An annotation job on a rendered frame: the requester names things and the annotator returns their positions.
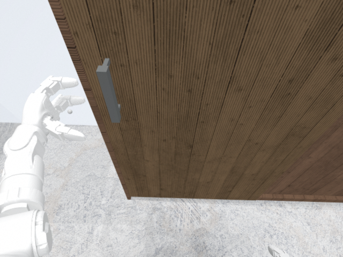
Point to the robot left hand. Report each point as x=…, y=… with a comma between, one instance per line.
x=38, y=107

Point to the robot right hand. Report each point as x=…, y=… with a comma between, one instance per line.
x=275, y=252

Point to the robot left upper arm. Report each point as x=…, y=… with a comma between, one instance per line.
x=26, y=234

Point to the left robot forearm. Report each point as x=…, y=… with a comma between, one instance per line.
x=23, y=174

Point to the wardrobe door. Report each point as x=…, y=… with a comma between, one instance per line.
x=319, y=170
x=218, y=97

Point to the handle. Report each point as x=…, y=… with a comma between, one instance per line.
x=108, y=91

